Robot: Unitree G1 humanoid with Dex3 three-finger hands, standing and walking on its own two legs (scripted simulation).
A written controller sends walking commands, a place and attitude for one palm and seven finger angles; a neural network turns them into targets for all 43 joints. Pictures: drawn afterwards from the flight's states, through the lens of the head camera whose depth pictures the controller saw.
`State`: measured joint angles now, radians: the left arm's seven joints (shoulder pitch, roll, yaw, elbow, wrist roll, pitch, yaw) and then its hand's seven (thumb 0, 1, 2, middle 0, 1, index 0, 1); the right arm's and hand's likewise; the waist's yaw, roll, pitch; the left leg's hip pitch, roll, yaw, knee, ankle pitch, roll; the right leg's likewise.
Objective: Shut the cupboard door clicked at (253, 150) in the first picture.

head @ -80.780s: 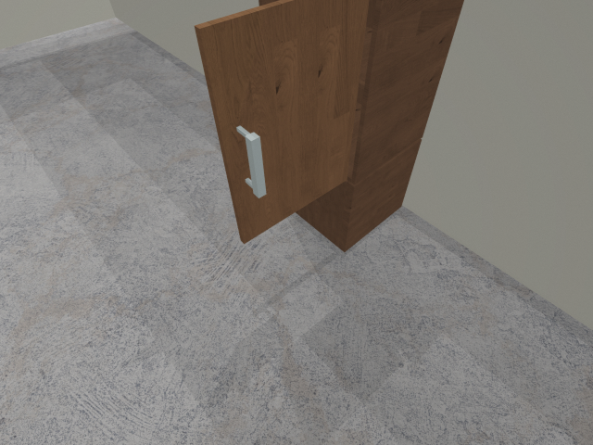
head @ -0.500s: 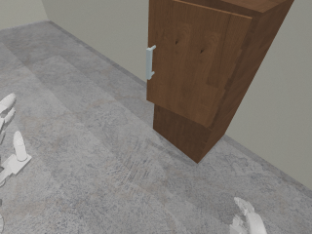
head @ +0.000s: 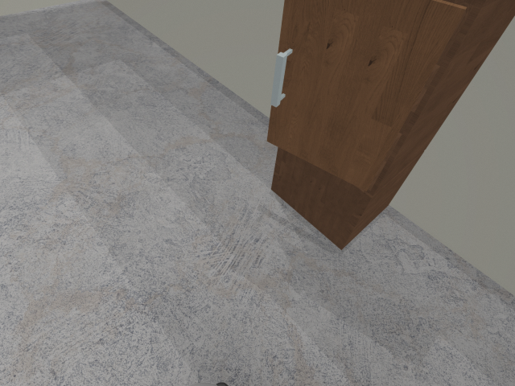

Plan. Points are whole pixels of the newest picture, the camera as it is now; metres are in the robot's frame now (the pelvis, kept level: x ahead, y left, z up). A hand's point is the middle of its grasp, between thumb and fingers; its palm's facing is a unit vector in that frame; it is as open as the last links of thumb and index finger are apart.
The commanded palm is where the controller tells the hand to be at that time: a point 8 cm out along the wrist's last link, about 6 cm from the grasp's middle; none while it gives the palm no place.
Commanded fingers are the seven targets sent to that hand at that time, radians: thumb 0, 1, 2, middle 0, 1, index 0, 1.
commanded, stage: let the arm hang, fingers relaxed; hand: left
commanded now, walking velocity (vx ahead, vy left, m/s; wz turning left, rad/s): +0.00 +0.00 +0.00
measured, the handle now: (282, 78) +0.96 -0.01 -0.04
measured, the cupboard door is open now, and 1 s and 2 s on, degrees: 13 13 13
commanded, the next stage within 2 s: look to check the result in 0.58 s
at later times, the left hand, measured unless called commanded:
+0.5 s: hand out of the picture -0.02 +0.19 -0.17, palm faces +0.01 -0.98 -0.19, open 7.4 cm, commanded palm none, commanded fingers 0.00 0.90 0.90 -0.20 -0.30 -0.20 -0.30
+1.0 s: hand out of the picture -0.08 +0.27 -0.17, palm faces -0.04 -0.95 -0.32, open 7.4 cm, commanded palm none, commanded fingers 0.00 0.90 0.90 -0.20 -0.30 -0.20 -0.30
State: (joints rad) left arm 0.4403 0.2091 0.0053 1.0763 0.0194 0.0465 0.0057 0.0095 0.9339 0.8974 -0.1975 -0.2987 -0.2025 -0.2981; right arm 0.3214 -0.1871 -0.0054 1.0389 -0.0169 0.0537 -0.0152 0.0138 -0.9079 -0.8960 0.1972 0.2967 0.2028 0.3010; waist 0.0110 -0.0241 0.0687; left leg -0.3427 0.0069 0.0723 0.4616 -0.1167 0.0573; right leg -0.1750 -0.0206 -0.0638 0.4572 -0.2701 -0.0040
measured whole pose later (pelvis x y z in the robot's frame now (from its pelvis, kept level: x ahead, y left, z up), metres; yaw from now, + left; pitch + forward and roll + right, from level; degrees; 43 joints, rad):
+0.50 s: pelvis -0.03 +0.00 +0.00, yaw -1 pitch -3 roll -1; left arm 0.29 0.19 0.03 1.09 0.03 0.01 0.01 0.00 0.90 0.90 -0.19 -0.30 -0.20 -0.30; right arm 0.25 -0.22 -0.05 1.09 -0.02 0.03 -0.02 0.01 -0.91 -0.90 0.20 0.30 0.20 0.30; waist -0.01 0.01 0.01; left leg -0.34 -0.01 0.06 0.44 -0.18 0.04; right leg -0.20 0.00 -0.01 0.47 -0.28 0.00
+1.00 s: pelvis -0.07 +0.03 +0.00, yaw -3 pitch -1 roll -2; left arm 0.31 0.29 0.06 1.10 0.03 0.05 0.02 0.00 0.90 0.90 -0.19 -0.30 -0.20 -0.30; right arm 0.20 -0.27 -0.08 1.07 -0.01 0.03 -0.02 0.01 -0.91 -0.90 0.20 0.30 0.20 0.30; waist 0.00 0.03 0.06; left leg -0.46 -0.05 0.03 0.58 -0.25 0.00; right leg -0.04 0.04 -0.06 0.40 -0.35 -0.05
